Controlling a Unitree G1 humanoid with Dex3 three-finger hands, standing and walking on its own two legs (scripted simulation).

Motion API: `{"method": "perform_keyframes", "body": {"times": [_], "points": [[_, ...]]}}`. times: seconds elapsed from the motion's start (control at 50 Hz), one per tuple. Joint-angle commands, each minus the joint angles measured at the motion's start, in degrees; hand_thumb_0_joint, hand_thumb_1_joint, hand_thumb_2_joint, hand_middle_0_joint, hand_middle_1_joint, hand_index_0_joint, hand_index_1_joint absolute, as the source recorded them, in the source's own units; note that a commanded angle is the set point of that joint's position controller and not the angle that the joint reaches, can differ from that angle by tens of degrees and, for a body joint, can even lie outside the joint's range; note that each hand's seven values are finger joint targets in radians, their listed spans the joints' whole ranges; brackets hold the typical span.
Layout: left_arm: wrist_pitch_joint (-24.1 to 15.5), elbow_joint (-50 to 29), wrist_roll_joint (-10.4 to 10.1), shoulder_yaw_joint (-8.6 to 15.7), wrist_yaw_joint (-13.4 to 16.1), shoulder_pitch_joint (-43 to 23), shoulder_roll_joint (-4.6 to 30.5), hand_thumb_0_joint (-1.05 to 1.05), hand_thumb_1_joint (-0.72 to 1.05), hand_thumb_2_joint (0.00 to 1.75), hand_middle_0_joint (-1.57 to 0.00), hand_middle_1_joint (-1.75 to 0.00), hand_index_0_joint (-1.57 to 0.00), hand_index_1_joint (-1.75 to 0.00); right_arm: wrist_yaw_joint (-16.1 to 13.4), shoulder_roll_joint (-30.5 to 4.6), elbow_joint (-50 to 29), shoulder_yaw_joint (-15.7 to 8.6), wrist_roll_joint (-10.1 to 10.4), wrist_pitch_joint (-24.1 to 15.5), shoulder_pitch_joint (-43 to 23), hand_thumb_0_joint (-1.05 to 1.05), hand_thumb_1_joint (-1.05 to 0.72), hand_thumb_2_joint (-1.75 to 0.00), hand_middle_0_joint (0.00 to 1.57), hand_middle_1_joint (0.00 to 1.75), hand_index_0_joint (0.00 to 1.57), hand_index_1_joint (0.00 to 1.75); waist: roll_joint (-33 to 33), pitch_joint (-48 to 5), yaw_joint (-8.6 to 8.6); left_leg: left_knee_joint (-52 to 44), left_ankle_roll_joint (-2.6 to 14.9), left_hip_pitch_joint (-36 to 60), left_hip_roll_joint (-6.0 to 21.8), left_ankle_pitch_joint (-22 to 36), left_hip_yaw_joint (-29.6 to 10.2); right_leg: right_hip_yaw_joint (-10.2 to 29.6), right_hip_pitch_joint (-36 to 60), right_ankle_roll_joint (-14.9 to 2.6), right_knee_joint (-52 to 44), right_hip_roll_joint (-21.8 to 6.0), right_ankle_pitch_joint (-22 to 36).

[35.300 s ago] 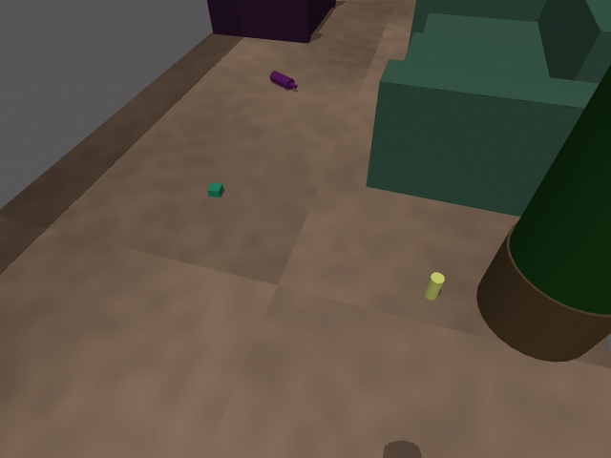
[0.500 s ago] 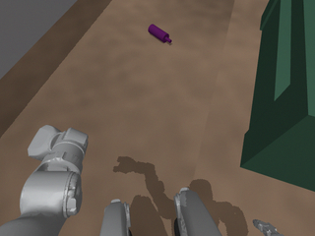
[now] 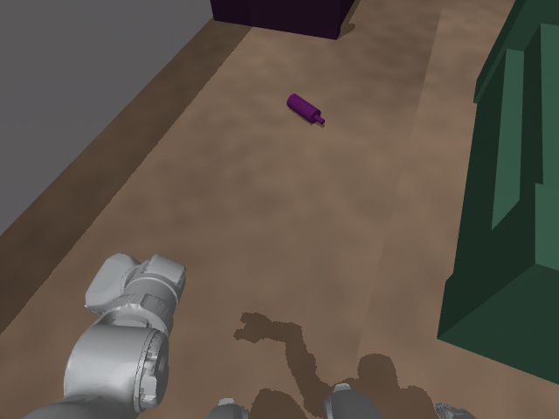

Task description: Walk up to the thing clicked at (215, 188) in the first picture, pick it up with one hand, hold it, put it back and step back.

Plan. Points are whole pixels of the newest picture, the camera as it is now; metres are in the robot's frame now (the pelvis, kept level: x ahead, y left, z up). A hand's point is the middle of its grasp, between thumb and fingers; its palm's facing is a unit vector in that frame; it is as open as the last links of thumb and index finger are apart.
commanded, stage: lift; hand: left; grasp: from above
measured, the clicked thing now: (142, 300) +0.35 +0.24 -0.10
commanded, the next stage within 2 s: hold in 0.10 s
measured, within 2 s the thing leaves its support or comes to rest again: neither
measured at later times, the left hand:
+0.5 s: hand (123, 279) +0.35 +0.24 -0.01, palm faces -0.14 -0.43 -0.89, open 8.7 cm
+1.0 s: hand (123, 267) +0.36 +0.22 +0.02, palm faces -0.11 -0.42 -0.90, open 8.6 cm
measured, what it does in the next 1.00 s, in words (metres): stands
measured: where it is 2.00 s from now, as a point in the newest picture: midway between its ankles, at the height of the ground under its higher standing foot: outside the picture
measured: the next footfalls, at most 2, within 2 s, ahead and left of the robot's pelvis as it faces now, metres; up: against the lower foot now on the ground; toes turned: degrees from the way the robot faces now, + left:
none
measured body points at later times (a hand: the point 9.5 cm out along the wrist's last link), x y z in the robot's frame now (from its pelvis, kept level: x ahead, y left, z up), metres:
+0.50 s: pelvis +0.03 +0.01 +0.04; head +0.07 +0.00 +0.48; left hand +0.36 +0.25 +0.04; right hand +0.12 -0.25 -0.09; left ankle +0.02 +0.15 -0.66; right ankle +0.04 -0.11 -0.66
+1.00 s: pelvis +0.04 +0.00 +0.05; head +0.07 -0.02 +0.50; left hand +0.37 +0.24 +0.07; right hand +0.15 -0.26 -0.08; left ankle +0.02 +0.15 -0.66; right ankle +0.04 -0.11 -0.66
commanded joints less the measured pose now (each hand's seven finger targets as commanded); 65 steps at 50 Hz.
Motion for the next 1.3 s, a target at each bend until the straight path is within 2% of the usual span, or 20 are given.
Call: {"method": "perform_keyframes", "body": {"times": [0.0,0.08,0.16,0.22,0.24,0.32,0.44,0.46,0.56,0.6,0.64,0.7,0.84,0.88,0.92,0.96,1.02,1.06,1.16,1.28], "points": [[1.5,-9.8,2.7,-2.0,2.2,-22.4,12.7,0.00,0.65,0.66,-0.94,-0.67,-0.96,-0.65,0.0,-8.8,-4.4,-2.5,0.7,-1.2,1.6,0.00,-0.87,-0.89,0.20,0.30,0.20,0.30,-2.1,-22.6,0.01,-10.2,2.31,14.5,-4.0,13.7,3.5,0.5,20.1,1.21,-13.9,1.4,13.7],[2.1,-7.9,3.0,-3.0,1.8,-21.8,10.9,0.00,0.71,0.67,-0.98,-0.66,-1.00,-0.64,0.1,-9.0,-3.8,-2.5,0.8,-1.5,0.5,0.00,-0.87,-0.89,0.20,0.30,0.20,0.30,-2.7,-17.2,-0.50,-13.9,2.09,17.1,-3.6,10.9,2.7,0.0,18.5,1.15,-16.1,1.6,10.1],[2.1,-6.3,2.2,-3.1,2.2,-23.0,8.4,0.00,0.68,0.65,-0.94,-0.69,-0.96,-0.66,0.4,-9.3,-4.1,-2.7,0.7,-1.8,1.0,0.00,-0.88,-0.89,0.20,0.30,0.20,0.30,-3.2,-16.3,-0.35,-15.1,1.95,18.9,-3.8,13.0,3.2,-0.3,19.8,0.90,-16.8,1.7,12.8],[2.1,-6.7,1.2,-3.7,2.3,-22.9,6.1,0.00,0.70,0.66,-1.00,-0.65,-1.00,-0.65,0.8,-9.1,-4.5,-2.7,0.6,-1.6,0.8,0.00,-0.89,-0.89,0.20,0.30,0.20,0.30,-3.3,-16.3,-0.44,-15.8,1.86,20.3,-3.9,14.6,3.1,-0.6,21.0,0.86,-17.2,1.6,15.1],[2.2,-5.6,1.6,-2.9,2.5,-22.7,7.3,0.00,0.72,0.66,-1.01,-0.65,-1.02,-0.65,0.8,-9.7,-4.5,-3.0,0.6,-1.5,1.3,0.00,-0.89,-0.90,0.20,0.30,0.20,0.30,-3.6,-16.0,0.47,-15.8,1.85,20.0,-4.1,15.3,3.4,-0.6,21.7,0.88,-17.2,1.4,16.2],[2.4,-6.4,2.9,-2.5,2.8,-22.9,8.8,0.00,0.75,0.61,-1.02,-0.63,-1.03,-0.62,1.1,-9.7,-5.7,-3.1,0.3,-0.7,1.4,0.00,-0.89,-0.89,0.20,0.30,0.20,0.30,-3.6,-18.9,0.65,-16.5,1.78,22.3,-4.1,19.4,3.7,-0.8,24.7,0.77,-17.0,1.4,22.2],[2.4,-10.1,4.8,-3.9,2.9,-23.5,9.1,0.00,0.73,0.57,-1.01,-0.61,-1.01,-0.60,1.2,-9.3,-6.5,-2.5,0.4,-0.1,0.9,0.00,-0.89,-0.89,0.20,0.30,0.20,0.30,-2.6,-18.2,0.80,-18.5,2.04,24.6,-4.3,19.3,3.6,-0.8,26.2,0.58,-18.8,1.4,20.9],[2.6,-9.9,5.1,-3.7,3.1,-22.9,9.4,0.00,0.72,0.55,-1.00,-0.61,-1.01,-0.60,1.3,-9.4,-6.3,-2.7,0.3,0.1,0.7,0.00,-0.89,-0.89,0.20,0.30,0.20,0.30,-2.4,-18.4,1.39,-18.5,2.03,24.7,-4.5,19.8,3.9,-0.8,26.6,0.55,-18.9,1.3,21.5],[3.3,-12.0,2.5,-4.3,3.5,-22.5,6.2,0.00,0.69,0.54,-0.98,-0.60,-0.99,-0.59,1.1,-9.5,-7.1,-2.8,0.1,0.8,0.0,0.00,-0.90,-0.90,0.20,0.30,0.20,0.30,-1.2,-18.8,1.35,-19.7,1.57,27.3,-4.4,23.1,3.6,-1.4,28.7,0.21,-18.2,1.5,25.0],[3.9,-11.3,1.8,-3.9,3.5,-22.8,6.5,0.00,0.68,0.55,-0.97,-0.60,-0.97,-0.60,1.2,-9.7,-7.3,-2.8,0.2,0.9,-0.1,0.00,-0.90,-0.90,0.20,0.30,0.20,0.30,-2.6,-18.1,1.41,-20.0,1.74,27.2,-4.4,23.5,3.6,-1.3,29.4,0.46,-18.6,1.5,26.8],[3.9,-11.6,2.2,-4.2,3.5,-23.6,7.0,0.00,0.68,0.59,-0.99,-0.58,-0.98,-0.59,1.1,-9.6,-7.4,-2.6,0.2,1.1,-0.4,0.00,-0.89,-0.90,0.20,0.30,0.20,0.30,-2.6,-16.9,0.79,-20.3,1.81,27.4,-4.5,22.7,3.7,-1.1,29.0,0.68,-19.6,1.5,26.3],[4.4,-9.1,2.4,-4.1,3.4,-23.0,7.0,0.00,0.71,0.59,-1.01,-0.59,-1.00,-0.60,1.1,-9.5,-7.3,-2.6,0.2,1.2,-0.8,0.00,-0.90,-0.90,0.20,0.30,0.20,0.30,-4.4,-15.1,1.52,-21.0,1.94,26.6,-4.6,22.2,3.8,-1.2,29.8,0.87,-20.3,1.2,26.3],[5.1,-9.2,2.5,-4.1,2.5,-21.4,6.3,0.00,0.68,0.58,-1.01,-0.56,-1.00,-0.57,1.5,-9.2,-7.8,-2.6,0.6,1.3,-1.7,0.00,-0.90,-0.90,0.20,0.30,0.20,0.30,-6.7,-17.0,1.97,-21.2,2.34,27.3,-5.1,23.4,4.2,-0.6,32.3,1.35,-21.2,0.7,31.3],[5.1,-10.1,3.1,-4.0,2.4,-21.7,7.8,0.00,0.69,0.56,-1.02,-0.54,-1.01,-0.56,1.5,-9.3,-7.7,-2.6,0.6,1.3,-1.8,0.00,-0.90,-0.90,0.20,0.30,0.20,0.30,-5.5,-16.9,2.45,-21.6,2.33,26.8,-5.2,23.1,4.3,-0.5,33.0,1.23,-21.5,0.6,30.9],[5.1,-11.1,3.7,-5.0,2.3,-22.3,7.0,0.00,0.70,0.54,-1.03,-0.52,-1.01,-0.54,1.5,-9.0,-7.7,-2.3,0.6,1.2,-2.4,0.00,-0.90,-0.90,0.20,0.30,0.20,0.30,-4.5,-16.2,2.12,-22.4,2.45,27.6,-5.1,21.9,4.3,-0.4,32.3,1.18,-22.4,0.8,28.0],[5.2,-12.3,3.9,-4.8,2.4,-22.2,7.7,0.00,0.73,0.54,-1.04,-0.54,-1.03,-0.55,1.4,-8.9,-8.0,-2.3,0.6,1.3,-3.1,0.00,-0.90,-0.90,0.20,0.30,0.20,0.30,-3.8,-16.3,2.79,-22.9,2.35,28.1,-5.0,21.7,4.3,-0.6,32.4,0.97,-22.6,0.9,25.9],[5.3,-14.5,3.4,-5.8,2.5,-22.8,6.2,0.00,0.67,0.54,-1.01,-0.53,-0.99,-0.55,1.4,-8.7,-8.4,-1.9,0.7,1.3,-3.5,0.00,-0.90,-0.90,0.20,0.30,0.20,0.30,-4.6,-16.6,2.25,-23.1,2.70,29.1,-5.2,21.8,4.3,-0.3,33.3,1.15,-23.5,0.7,27.4],[5.7,-14.6,2.9,-4.9,2.6,-23.0,7.2,0.00,0.68,0.52,-1.01,-0.52,-0.99,-0.54,1.2,-9.1,-8.3,-2.3,0.6,1.3,-3.9,0.00,-0.90,-0.90,0.20,0.30,0.20,0.30,-4.4,-17.7,2.19,-23.0,2.61,29.0,-5.2,22.0,4.5,0.1,34.0,1.30,-23.0,0.7,28.9],[6.3,-15.4,2.3,-5.9,2.9,-23.1,6.2,0.00,0.70,0.56,-1.04,-0.49,-1.01,-0.52,1.0,-8.8,-8.6,-1.7,0.8,1.5,-5.1,0.00,-0.90,-0.90,0.20,0.30,0.20,0.30,-5.1,-16.1,1.83,-24.3,2.83,30.5,-5.0,20.3,4.4,-0.1,34.0,1.37,-24.9,0.8,25.4],[7.5,-14.2,1.6,-5.3,2.7,-22.7,6.7,0.00,0.74,0.57,-1.08,-0.48,-1.05,-0.51,1.0,-8.8,-8.6,-1.6,0.9,1.6,-6.2,0.00,-0.89,-0.90,0.20,0.30,0.20,0.30,-5.0,-14.2,2.86,-25.3,2.72,29.9,-5.1,20.6,4.5,-0.2,34.1,1.41,-25.8,0.8,24.9]]}}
